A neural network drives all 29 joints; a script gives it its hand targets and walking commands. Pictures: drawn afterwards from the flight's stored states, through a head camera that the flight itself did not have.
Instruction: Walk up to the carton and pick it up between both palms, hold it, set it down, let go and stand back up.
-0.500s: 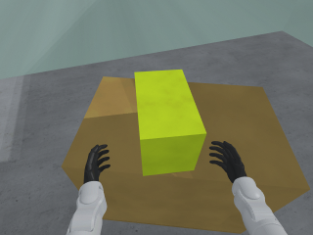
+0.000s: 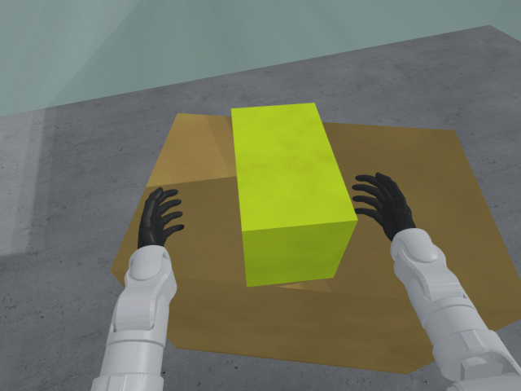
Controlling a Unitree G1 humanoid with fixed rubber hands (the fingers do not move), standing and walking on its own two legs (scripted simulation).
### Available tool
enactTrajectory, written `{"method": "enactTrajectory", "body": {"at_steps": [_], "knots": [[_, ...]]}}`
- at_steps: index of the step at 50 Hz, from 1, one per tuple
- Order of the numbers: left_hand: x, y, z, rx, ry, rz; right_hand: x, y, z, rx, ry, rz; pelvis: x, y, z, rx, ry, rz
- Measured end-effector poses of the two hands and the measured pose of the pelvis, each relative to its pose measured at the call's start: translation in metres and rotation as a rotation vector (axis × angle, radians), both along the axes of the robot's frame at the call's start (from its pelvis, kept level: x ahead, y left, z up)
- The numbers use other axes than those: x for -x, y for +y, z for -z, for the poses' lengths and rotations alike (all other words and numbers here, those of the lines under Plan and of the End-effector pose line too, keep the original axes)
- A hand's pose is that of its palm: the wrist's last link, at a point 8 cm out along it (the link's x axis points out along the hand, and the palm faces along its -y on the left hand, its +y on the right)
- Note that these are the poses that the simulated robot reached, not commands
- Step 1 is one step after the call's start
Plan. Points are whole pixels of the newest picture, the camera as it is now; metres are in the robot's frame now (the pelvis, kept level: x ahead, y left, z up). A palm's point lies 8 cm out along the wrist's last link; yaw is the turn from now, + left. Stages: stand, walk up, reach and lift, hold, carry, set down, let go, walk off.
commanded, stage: reach and lift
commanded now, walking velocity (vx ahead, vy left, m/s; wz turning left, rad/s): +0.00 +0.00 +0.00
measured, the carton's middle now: (281, 192) +0.49 +0.02 -0.03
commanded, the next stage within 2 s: none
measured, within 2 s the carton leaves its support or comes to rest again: neither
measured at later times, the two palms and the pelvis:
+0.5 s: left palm (152, 200) +0.36 +0.21 +0.09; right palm (377, 173) +0.44 -0.13 +0.10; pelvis -0.01 -0.01 +0.00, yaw +1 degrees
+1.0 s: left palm (166, 211) +0.38 +0.21 +0.04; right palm (368, 159) +0.47 -0.12 +0.09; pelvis +0.00 +0.00 -0.01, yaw +2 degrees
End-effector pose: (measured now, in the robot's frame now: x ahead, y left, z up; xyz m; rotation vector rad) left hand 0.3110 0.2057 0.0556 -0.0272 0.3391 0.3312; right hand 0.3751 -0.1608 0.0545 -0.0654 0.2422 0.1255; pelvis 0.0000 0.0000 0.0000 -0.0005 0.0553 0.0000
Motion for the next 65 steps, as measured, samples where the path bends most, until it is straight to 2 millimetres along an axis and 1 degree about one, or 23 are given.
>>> {"method": "enactTrajectory", "body": {"at_steps": [7, 14, 18, 32, 36, 40, 44, 49, 52, 57, 61, 65], "knots": [[-0.016, 0.003, -0.011, 0.009, 0.002, -0.012, -0.022, 0.01, -0.011, -0.002, 0.007, -0.008, 0.002, -0.003, 0.0, 0.0, 0.018, -0.005], [-0.027, 0.005, -0.017, 0.025, 0.008, -0.024, -0.038, 0.023, -0.02, -0.009, 0.01, -0.013, 0.003, -0.005, 0.001, 0.0, 0.032, -0.01], [-0.035, 0.007, -0.021, 0.029, 0.003, -0.029, -0.046, 0.025, -0.026, -0.002, 0.013, -0.006, 0.004, -0.006, 0.001, 0.002, 0.049, -0.013], [-0.067, 0.01, -0.045, 0.025, -0.026, -0.039, -0.081, 0.038, -0.057, -0.01, 0.011, -0.003, 0.007, -0.007, 0.003, 0.009, 0.112, -0.022], [-0.074, 0.01, -0.047, 0.016, -0.024, -0.041, -0.089, 0.044, -0.062, -0.007, 0.024, -0.008, 0.005, -0.006, 0.004, 0.011, 0.123, -0.025], [-0.078, 0.01, -0.042, 0.0, -0.015, -0.031, -0.094, 0.045, -0.061, -0.004, 0.026, 0.003, 0.003, -0.006, 0.004, 0.014, 0.123, -0.031], [-0.077, 0.007, -0.025, 0.002, -0.009, -0.023, -0.096, 0.043, -0.056, -0.006, 0.016, 0.016, 0.0, -0.006, 0.004, 0.014, 0.132, -0.03], [-0.069, 0.003, 0.008, 0.006, 0.017, -0.011, -0.097, 0.04, -0.045, 0.008, -0.003, 0.024, -0.003, -0.005, 0.005, 0.015, 0.148, -0.027], [-0.062, 0.001, 0.029, 0.019, 0.023, -0.015, -0.095, 0.039, -0.025, 0.026, 0.031, 0.027, -0.005, -0.004, 0.007, 0.017, 0.171, -0.03], [-0.053, 0.001, 0.059, 0.035, 0.012, -0.043, -0.083, 0.039, 0.019, 0.026, 0.086, 0.04, -0.009, -0.002, 0.011, 0.022, 0.234, -0.031], [-0.052, 0.003, 0.072, 0.017, 0.009, -0.054, -0.075, 0.039, 0.049, 0.007, 0.111, 0.05, -0.01, -0.001, 0.016, 0.026, 0.287, -0.027], [-0.055, 0.0, 0.076, -0.006, -0.001, -0.04, -0.071, 0.039, 0.067, -0.004, 0.106, 0.051, -0.008, 0.001, 0.019, 0.029, 0.318, -0.026]]}}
